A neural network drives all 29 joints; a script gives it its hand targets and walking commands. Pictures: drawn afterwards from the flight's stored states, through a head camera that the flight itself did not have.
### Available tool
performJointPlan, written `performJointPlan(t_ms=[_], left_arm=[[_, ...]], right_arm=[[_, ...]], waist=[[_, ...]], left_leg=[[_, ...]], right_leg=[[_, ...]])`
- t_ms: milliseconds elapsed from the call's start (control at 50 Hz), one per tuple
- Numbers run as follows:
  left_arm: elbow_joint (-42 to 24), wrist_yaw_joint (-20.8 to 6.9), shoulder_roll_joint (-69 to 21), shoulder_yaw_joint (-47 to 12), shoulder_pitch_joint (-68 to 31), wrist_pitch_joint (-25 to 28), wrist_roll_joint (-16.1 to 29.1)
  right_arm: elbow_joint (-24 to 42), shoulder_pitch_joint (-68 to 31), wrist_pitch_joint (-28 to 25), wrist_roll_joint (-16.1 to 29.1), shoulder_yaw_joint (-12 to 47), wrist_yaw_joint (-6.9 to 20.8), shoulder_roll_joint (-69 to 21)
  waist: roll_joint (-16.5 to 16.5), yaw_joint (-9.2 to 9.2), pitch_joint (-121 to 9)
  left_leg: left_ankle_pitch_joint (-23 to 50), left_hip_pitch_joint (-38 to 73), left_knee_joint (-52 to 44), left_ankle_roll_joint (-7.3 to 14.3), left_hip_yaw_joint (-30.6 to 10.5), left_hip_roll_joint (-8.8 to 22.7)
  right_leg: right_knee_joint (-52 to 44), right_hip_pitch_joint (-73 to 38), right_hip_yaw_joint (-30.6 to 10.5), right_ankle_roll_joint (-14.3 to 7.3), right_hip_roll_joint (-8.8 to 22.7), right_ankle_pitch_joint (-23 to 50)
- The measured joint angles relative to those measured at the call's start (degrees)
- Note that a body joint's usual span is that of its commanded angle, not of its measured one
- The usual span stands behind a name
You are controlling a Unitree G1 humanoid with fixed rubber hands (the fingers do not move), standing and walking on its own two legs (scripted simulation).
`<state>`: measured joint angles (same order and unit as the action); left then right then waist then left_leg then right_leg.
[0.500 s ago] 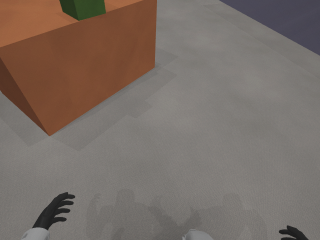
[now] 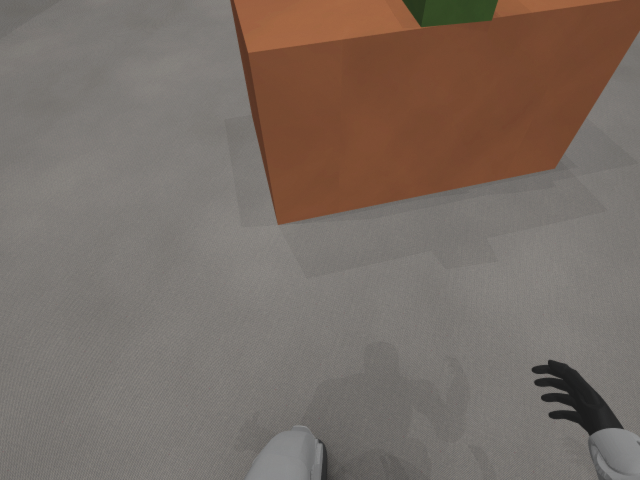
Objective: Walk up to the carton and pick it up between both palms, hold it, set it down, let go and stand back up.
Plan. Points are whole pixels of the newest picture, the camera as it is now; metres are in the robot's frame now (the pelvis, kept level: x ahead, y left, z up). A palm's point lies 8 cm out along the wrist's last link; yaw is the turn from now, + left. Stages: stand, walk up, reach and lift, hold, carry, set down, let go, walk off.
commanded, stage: walk up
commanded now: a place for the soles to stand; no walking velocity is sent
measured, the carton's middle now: out of the picture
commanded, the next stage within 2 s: none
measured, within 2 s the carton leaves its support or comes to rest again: neither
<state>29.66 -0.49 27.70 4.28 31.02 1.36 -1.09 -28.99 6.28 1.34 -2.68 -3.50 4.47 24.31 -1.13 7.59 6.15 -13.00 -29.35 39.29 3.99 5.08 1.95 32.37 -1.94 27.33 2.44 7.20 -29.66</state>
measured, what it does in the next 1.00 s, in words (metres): walks ahead, turning left: left foot, then right foot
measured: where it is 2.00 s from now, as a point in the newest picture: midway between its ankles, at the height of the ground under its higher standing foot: (432, 286)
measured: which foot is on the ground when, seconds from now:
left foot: up 0.00-0.00, down 0.02-0.44, up 0.46-0.74, down 0.76-1.00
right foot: down 0.00-0.06, up 0.08-0.42, down 0.44-0.76, up 0.78-1.00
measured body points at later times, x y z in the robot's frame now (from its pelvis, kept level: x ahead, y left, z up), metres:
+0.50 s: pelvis +0.23 -0.09 -0.03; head +0.23 -0.08 +0.42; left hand +0.32 +0.25 -0.07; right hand +0.37 -0.42 -0.07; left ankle +0.15 +0.07 -0.69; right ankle +0.36 -0.22 -0.72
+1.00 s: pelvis +0.42 -0.11 -0.01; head +0.43 -0.07 +0.44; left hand +0.45 +0.24 -0.09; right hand +0.63 -0.40 -0.03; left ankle +0.39 +0.02 -0.71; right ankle +0.53 -0.23 -0.67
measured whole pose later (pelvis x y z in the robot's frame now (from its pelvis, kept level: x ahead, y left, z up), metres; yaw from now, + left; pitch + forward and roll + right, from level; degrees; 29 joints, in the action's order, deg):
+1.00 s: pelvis +0.42 -0.11 -0.01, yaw +20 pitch -3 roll +1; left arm 24.4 -4.7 29.5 5.4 20.0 -2.7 -2.0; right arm -29.0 22.7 -3.8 -2.7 -2.8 -4.0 27.2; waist 7.4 -1.8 5.3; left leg -23.4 -19.4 45.6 0.9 -0.7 -0.3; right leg 64.9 33.5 -0.5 0.8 5.8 -26.1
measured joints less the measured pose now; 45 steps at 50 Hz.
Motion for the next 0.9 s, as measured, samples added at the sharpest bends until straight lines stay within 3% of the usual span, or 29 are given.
performJointPlan(t_ms=[40,60,100,140,180,260,400,460,520,580,680,740,780,820,860,900], left_arm=[[0.41,-0.34,-0.1,-0.25,-0.2,-0.83,0.4],[0.31,-0.7,-0.55,-0.48,-0.59,-1.16,0.61],[-0.87,-1.52,-1.34,-1.18,-2.11,-1.51,0.86],[-2.34,-1.78,-1.26,-1.55,-4.86,-1.22,0.82],[-3.96,-1.65,-1.33,-1.33,-7.92,-1.01,0.39],[-6.43,-2.41,-1.03,-0.52,-11.58,-0.99,-0.43],[-6.17,-4.35,-0.38,0.71,-12.8,-2.2,-0.67],[-6.35,-3.86,0.1,0.97,-11.55,-1.16,-0.71],[-5.68,-2.73,0.47,0.69,-10.64,-0.01,-0.76],[-4.26,-1.51,-0.73,0.17,-9.41,0.13,-0.76],[-3.04,-1.53,0.4,0.15,-6.35,-0.32,-1.46],[-2.81,-2.14,1.96,0.85,-5.23,-1.16,-1.11],[-2.85,-2.46,2.24,1.34,-4.65,-2.0,-1.14],[-2.47,-2.83,2.14,1.54,-5.8,-3.58,-1.1],[-3.25,-3.15,2.12,1.51,-7.69,-5.03,-0.87],[-4.17,-3.38,1.88,1.28,-9.21,-4.92,-0.95]], right_arm=[[0.27,-0.32,-0.97,-0.67,0.29,-1.25,-0.19],[0.35,-0.19,-1.3,-0.72,0.42,-2.15,0.04],[0.51,1.55,-1.62,0.14,0.59,-3.93,0.65],[-0.02,4.62,-1.89,0.89,1.03,-5.14,0.72],[-1.03,8.02,-2.55,1.38,1.6,-5.85,0.88],[-2.53,13.33,-3.88,0.92,1.31,-5.99,1.15],[-1.61,18.68,-3.67,-0.06,0.25,-6.03,3.57],[-1.36,18.93,-2.94,0.07,-0.51,-5.86,5.12],[-1.8,16.41,-1.78,1.73,-0.81,-6.34,4.16],[-1.11,13.06,-1.77,2.14,-0.52,-6.1,3.7],[0.35,9.27,-2.33,2.48,-0.1,-4.47,2.97],[0.74,8.97,-2.86,2.67,-0.08,-3.95,3.06],[1.07,9.68,-3.22,2.39,-0.53,-4.65,3.98],[0.67,10.36,-3.26,1.54,-0.67,-6.27,3.71],[-0.08,11.76,-3.59,0.91,-0.08,-7.51,2.74],[-0.5,13.06,-4.2,0.49,0.61,-8.2,2.14]], waist=[[1.87,-0.89,0.79],[2.47,-1.69,1.28],[2.17,-3.58,1.37],[3.03,-4.89,1.33],[4.29,-6.02,1.21],[6.15,-8.46,0.84],[6.32,-11.35,-1.16],[3.72,-10.44,-1.79],[2.09,-9.03,-1.5],[0.31,-7.22,-0.59],[0.46,-4.34,-0.29],[1.89,-3.26,-1.07],[2.76,-3.71,-1.93],[4.37,-4.64,-1.75],[6.29,-5.08,-1.57],[7.43,-5.9,-1.14]], left_leg=[[2.74,1.51,-0.27,1.3,0.63,-2.87],[1.81,1.01,2.27,1.57,0.5,-4.15],[-1.96,0.23,6.64,1.66,-1.34,-5.24],[-3.94,1.93,7.0,0.94,-2.91,-5.9],[-4.47,4.21,5.56,0.33,-4.12,-6.19],[-5.75,8.36,2.9,-0.83,-6.04,-5.75],[-12.09,14.67,3.18,-3.03,-8.99,-3.19],[-18.69,14.99,10.3,-2.62,-11.16,-0.26],[-20.88,8.52,27.79,-1.69,-13.68,-2.48],[-16.68,2.44,34.69,-2.46,-10.3,-2.96],[-12.67,-0.72,19.12,-2.1,-4.2,-1.78],[-7.62,2.42,8.68,-1.54,-1.91,-2.14],[-4.86,4.21,6.26,-0.67,-2.27,-3.5],[-5.67,3.81,9.97,-0.17,-2.43,-4.58],[-7.88,4.84,10.3,-0.21,-2.76,-4.92],[-8.66,6.42,9.02,-0.9,-3.49,-4.36]], right_leg=[[8.73,1.12,0.0,-0.2,4.06,-4.0],[16.9,3.99,-3.44,-1.34,5.57,-1.49],[34.15,12.24,-14.29,-2.43,2.7,-2.0],[44.25,19.47,-21.76,-2.82,-0.12,-2.48],[44.94,25.63,-25.76,-2.6,-0.66,-2.09],[35.14,34.2,-29.57,-1.9,0.56,1.16],[15.69,34.33,-29.12,-2.34,1.2,10.15],[12.31,30.13,-26.21,-2.22,-1.39,15.31],[17.32,29.46,-23.49,-1.88,-2.27,12.26],[14.78,24.81,-21.1,-3.24,-2.53,10.31],[9.88,18.53,-18.14,-3.56,-1.55,9.28],[12.56,17.27,-17.09,-3.59,-0.35,4.36],[18.69,18.24,-17.45,-3.8,0.69,-1.23],[28.82,21.54,-21.7,-3.74,-0.42,-4.26],[36.71,26.01,-24.53,-3.19,-1.75,-3.32],[38.75,29.78,-25.73,-2.76,-2.52,-1.27]])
